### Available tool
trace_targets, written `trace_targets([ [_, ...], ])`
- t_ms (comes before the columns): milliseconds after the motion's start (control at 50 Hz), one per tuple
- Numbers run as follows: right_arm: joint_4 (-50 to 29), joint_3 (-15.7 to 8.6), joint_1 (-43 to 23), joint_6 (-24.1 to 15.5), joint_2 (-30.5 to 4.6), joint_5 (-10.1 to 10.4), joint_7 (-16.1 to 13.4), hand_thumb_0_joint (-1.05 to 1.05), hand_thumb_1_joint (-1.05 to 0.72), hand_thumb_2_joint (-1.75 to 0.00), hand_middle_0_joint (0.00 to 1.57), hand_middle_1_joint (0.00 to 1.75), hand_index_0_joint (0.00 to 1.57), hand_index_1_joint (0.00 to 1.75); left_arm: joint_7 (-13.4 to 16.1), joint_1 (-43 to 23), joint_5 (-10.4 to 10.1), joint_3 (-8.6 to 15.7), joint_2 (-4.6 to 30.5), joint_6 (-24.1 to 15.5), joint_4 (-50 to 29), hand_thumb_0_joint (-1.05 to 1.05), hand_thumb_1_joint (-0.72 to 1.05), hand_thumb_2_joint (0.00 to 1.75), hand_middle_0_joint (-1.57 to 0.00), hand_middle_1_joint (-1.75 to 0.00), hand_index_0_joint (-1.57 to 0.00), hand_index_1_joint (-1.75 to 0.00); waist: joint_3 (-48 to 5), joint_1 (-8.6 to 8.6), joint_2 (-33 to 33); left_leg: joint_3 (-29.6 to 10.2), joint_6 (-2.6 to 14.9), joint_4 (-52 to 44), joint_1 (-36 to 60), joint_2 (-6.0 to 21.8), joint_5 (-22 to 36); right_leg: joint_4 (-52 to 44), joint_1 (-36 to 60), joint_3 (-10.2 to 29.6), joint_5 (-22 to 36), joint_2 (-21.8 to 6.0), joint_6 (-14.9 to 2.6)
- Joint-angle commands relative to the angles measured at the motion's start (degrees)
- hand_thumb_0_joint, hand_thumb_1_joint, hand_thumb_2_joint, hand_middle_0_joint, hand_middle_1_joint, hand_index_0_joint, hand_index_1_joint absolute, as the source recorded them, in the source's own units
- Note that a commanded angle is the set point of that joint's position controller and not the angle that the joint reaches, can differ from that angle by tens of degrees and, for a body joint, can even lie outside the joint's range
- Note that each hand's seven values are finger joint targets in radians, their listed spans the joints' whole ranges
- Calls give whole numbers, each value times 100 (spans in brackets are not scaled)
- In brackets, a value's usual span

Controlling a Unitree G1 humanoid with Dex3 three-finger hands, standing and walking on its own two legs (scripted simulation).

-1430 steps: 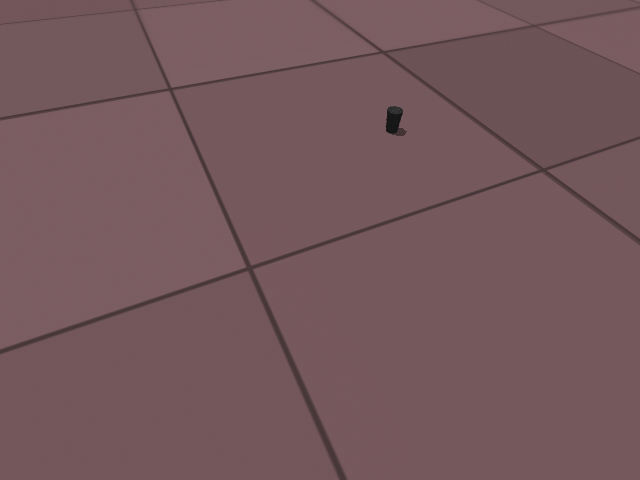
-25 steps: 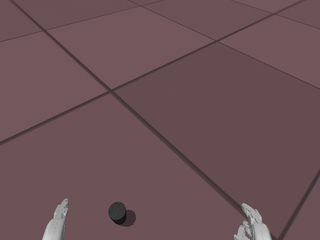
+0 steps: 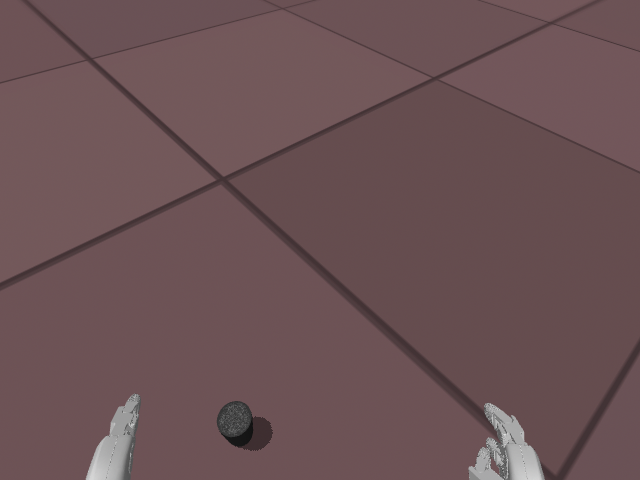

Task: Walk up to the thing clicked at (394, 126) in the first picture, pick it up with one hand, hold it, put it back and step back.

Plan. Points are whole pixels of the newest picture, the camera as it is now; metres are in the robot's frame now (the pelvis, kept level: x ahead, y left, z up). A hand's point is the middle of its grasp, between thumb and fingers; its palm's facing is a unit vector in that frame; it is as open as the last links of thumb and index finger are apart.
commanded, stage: home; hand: left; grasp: from the side
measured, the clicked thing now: (237, 426) +0.40 +0.21 -0.65
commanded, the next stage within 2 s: stand in 0.66 s
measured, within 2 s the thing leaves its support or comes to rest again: neither
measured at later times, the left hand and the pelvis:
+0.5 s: hand (162, 464) +0.18 +0.19 -0.05, palm faces +0.10 -0.95 -0.29, open 17.4 cm; pelvis +0.01 +0.01 +0.00, yaw +0 degrees
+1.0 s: hand (161, 472) +0.17 +0.19 -0.05, palm faces +0.10 -0.95 -0.29, open 14.5 cm; pelvis +0.00 +0.01 +0.00, yaw +0 degrees
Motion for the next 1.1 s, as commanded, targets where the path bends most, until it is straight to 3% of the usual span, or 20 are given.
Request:
trace_targets([
  [0,-908,-285,-355,-348,-681,-35,-60,0,-90,-90,20,30,20,30,47,-138,40,354,557,-275,-1118,0,-55,6,-5,-6,-5,-6,-599,-6,-52,253,236,-823,575,-332,810,-1019,231,-27,879,196,-37],
  [120,-854,-260,-338,-332,-652,-23,-36,0,-90,-90,20,30,20,30,24,-108,31,313,499,-245,-1038,0,-56,5,-5,-5,-5,-5,-499,-9,-49,257,223,-852,590,-318,855,-977,153,-46,915,216,-48],
  [160,-911,-310,-365,-336,-715,-33,-55,0,-90,-90,20,30,20,30,50,-231,36,409,626,-245,-1232,0,-56,5,-5,-5,-5,-5,-682,-7,24,239,225,-828,652,-322,939,-969,261,-47,1003,207,-44],
  [200,-804,-249,-340,-332,-642,-32,-26,0,-90,-90,20,30,20,30,38,22,38,290,432,-203,-805,0,-55,6,-5,-6,-5,-6,-467,-26,-85,219,227,-864,596,-305,905,-941,182,-74,953,231,-53],
  [220,-932,-291,-404,-340,-676,-24,-49,0,-90,-90,20,30,20,30,61,-245,24,417,643,-242,-1389,0,-55,6,-5,-6,-5,-6,-709,58,150,235,209,-840,668,-317,1080,-940,295,-58,1122,208,-66],
  [260,-834,-273,-309,-306,-654,-41,-49,0,-90,-90,20,30,20,30,46,10,45,352,539,-205,-983,0,-59,3,-4,-5,-5,-5,-680,-2,-69,219,223,-793,697,-300,1256,-910,323,-84,1296,232,-40],
  [340,-901,-308,-352,-290,-694,-40,-46,0,-90,-90,20,30,20,30,57,-109,39,393,591,-207,-1187,0,-55,5,-5,-6,-5,-6,-761,20,8,230,211,-774,762,-304,1464,-885,413,-82,1525,211,-48],
  [400,-805,-260,-332,-286,-641,-45,-20,0,-90,-90,20,30,20,30,41,20,39,265,397,-171,-805,0,-55,6,-5,-6,-5,-6,-430,-26,-89,189,215,-895,637,-289,1038,-925,249,-118,1058,239,-63],
  [420,-903,-308,-396,-308,-694,-33,-27,0,-90,-90,20,30,20,30,69,-221,37,344,541,-201,-1230,0,-55,6,-5,-6,-5,-6,-569,30,119,187,194,-934,695,-282,1025,-904,246,-124,1020,239,-85],
  [460,-873,-310,-385,-294,-713,-37,-23,0,-90,-90,20,30,20,30,62,-127,47,354,544,-198,-1092,0,-57,4,-5,-5,-5,-5,-543,43,111,143,182,-999,698,-264,985,-873,235,-159,944,257,-104],
  [580,-906,-297,-359,-300,-674,-38,-24,0,-90,-90,20,30,20,30,73,-90,51,372,562,-179,-1059,0,-55,6,-5,-6,-5,-6,-550,64,19,182,198,-939,621,-288,1008,-903,266,-140,995,235,-83],
  [620,-862,-266,-325,-298,-632,-53,-22,0,-90,-90,20,30,20,30,56,-97,51,259,439,-193,-1007,0,-56,5,-5,-6,-5,-5,-574,-2,26,190,200,-905,670,-293,1043,-911,267,-128,1047,227,-68],
  [700,-908,-299,-349,-312,-690,-44,-36,0,-90,-90,20,30,20,30,69,-140,55,362,566,-188,-1147,0,-55,6,-5,-6,-5,-6,-664,21,56,208,206,-896,695,-299,1021,-916,275,-95,1041,216,-75],
  [740,-911,-297,-351,-325,-685,-45,-45,0,-90,-90,20,30,20,30,60,-221,54,267,469,-194,-1170,0,-54,6,-5,-6,-5,-6,-654,-30,-41,206,216,-870,735,-289,1086,-933,279,-95,1116,214,-63],
  [800,-879,-284,-366,-320,-681,-46,-49,0,-90,-90,20,30,20,30,75,-188,48,350,577,-172,-1097,0,-30,30,-20,-30,-20,-30,-553,27,49,219,217,-859,634,-315,1077,-935,248,-93,1115,203,-59],
  [840,-888,-278,-373,-321,-670,-55,-43,0,-90,-90,20,30,20,30,69,-158,56,304,511,-177,-1036,0,-14,46,-20,-30,-20,-30,-462,10,-10,211,220,-921,616,-303,813,-971,184,-109,845,217,-63],
  [940,-917,-299,-369,-336,-696,-51,-51,0,-90,-90,20,30,20,30,71,-96,54,351,566,-180,-1063,0,26,86,-20,-30,-20,-30,-606,25,-50,222,223,-885,636,-311,921,-980,235,-103,958,218,-58],
  [1040,-913,-271,-406,-345,-677,-48,-35,0,-90,-90,20,30,20,30,70,-213,44,344,545,-211,-1071,0,66,90,-20,-30,-20,-30,-380,51,25,210,220,-991,504,-306,482,-1006,109,-102,514,220,-80],
  [1060,364,-524,-681,56,-1544,-691,307,0,-90,-90,20,30,20,30,-213,-1150,600,596,1361,-854,939,0,74,90,-20,-30,-20,-30,273,199,-413,-205,416,-1221,765,-70,1333,-1052,894,383,955,-228,-411],
  [1080,592,-566,-580,225,-1532,-757,517,0,-90,-90,20,30,20,30,-367,-891,653,638,1420,-1113,1543,0,82,90,-20,-30,-20,-30,-114,224,-671,35,537,-991,1049,-112,1306,-1184,1030,603,1181,-389,-530],
])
